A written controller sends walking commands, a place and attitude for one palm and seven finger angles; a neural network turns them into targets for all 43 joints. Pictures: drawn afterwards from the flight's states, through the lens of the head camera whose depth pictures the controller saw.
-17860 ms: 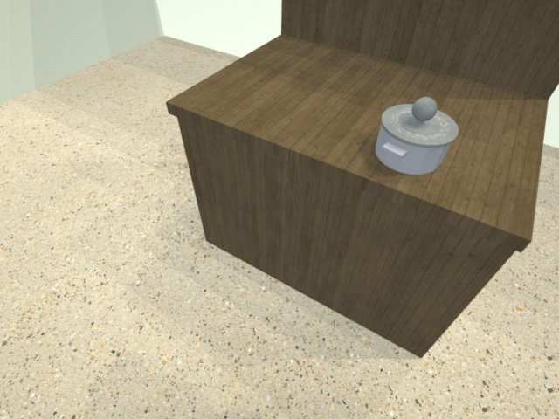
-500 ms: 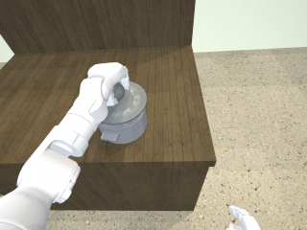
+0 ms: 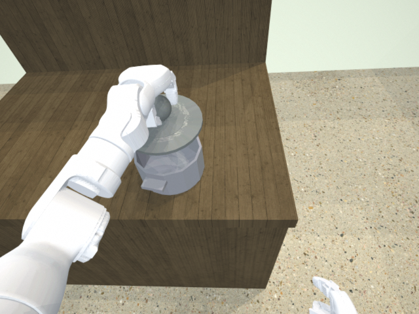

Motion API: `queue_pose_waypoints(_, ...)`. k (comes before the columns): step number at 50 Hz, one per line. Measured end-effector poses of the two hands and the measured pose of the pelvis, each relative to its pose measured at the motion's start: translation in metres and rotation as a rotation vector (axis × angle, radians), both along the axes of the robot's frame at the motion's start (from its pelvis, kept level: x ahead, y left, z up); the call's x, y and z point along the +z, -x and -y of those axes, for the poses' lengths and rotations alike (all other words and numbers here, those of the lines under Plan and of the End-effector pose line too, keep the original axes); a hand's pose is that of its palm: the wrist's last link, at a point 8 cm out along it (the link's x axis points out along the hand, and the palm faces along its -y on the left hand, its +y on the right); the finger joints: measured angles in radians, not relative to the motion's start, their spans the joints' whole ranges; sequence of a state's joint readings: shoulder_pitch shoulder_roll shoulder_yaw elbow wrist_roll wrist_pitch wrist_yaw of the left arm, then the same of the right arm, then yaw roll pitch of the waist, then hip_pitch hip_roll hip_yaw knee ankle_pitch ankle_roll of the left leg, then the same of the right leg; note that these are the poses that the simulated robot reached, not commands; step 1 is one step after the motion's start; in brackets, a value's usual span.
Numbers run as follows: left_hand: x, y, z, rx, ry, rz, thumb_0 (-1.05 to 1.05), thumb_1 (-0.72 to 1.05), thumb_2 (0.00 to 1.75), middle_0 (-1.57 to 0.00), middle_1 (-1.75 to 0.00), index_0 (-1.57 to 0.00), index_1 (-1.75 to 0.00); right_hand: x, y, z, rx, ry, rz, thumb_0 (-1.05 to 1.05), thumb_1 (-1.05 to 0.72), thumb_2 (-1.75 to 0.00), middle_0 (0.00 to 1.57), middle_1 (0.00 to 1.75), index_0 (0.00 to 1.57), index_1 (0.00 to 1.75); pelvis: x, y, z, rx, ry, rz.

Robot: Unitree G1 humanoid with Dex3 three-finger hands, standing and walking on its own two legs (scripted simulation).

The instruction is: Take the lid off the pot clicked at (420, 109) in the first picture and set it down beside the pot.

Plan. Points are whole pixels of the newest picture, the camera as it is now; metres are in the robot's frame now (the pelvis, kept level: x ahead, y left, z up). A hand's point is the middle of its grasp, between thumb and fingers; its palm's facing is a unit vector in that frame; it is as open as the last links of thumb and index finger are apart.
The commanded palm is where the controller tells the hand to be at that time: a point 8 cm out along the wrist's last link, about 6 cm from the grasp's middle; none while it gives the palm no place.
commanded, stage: lift the lid straight up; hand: left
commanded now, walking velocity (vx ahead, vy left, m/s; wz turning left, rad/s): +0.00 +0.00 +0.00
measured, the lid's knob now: (158, 108) +0.48 +0.11 +0.15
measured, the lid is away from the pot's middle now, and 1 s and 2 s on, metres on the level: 0.01 0.02 0.13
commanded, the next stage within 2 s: move the lid sideways beside the pot in 0.92 s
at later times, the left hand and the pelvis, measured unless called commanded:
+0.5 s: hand (149, 85) +0.47 +0.11 +0.21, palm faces -0.21 -0.04 -0.98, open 8.5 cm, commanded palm +0.44 +0.11 +0.29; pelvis +0.00 +0.01 +0.00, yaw +0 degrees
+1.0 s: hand (140, 76) +0.46 +0.12 +0.24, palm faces -0.19 -0.03 -0.98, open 8.5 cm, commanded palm +0.44 +0.12 +0.31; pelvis +0.00 +0.01 +0.00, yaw +0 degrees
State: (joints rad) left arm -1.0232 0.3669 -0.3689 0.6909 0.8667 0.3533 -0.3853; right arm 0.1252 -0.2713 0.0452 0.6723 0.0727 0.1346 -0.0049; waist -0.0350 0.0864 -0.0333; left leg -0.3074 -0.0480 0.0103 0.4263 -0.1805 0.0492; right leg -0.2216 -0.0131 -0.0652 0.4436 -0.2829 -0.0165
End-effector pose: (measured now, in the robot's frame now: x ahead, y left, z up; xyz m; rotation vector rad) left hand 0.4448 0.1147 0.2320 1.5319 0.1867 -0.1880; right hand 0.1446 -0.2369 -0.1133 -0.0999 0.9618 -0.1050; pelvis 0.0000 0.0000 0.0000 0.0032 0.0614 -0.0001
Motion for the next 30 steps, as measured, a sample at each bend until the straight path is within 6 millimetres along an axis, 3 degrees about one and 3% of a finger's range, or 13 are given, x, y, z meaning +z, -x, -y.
queue_pose_waypoints(21,0.033,-0.016,-0.001,-0.003,-0.005,0.021,0.0,0.08,0.92,-0.66,-0.89,-0.64,-0.88,-0.005,0.018,-0.001,-0.012,0.017,-0.037,0.01,-0.9,-0.9,0.19,0.3,0.19,0.3,0.001,-0.003,-0.007,0.001,0.001,-0.013)
queue_pose_waypoints(30,0.048,-0.015,0.005,-0.013,-0.002,0.052,0.0,0.08,0.92,-0.66,-0.89,-0.64,-0.88,-0.005,0.013,-0.006,-0.001,0.002,-0.026,0.01,-0.9,-0.9,0.19,0.3,0.19,0.3,0.001,-0.003,-0.01,0.001,0.001,-0.014)
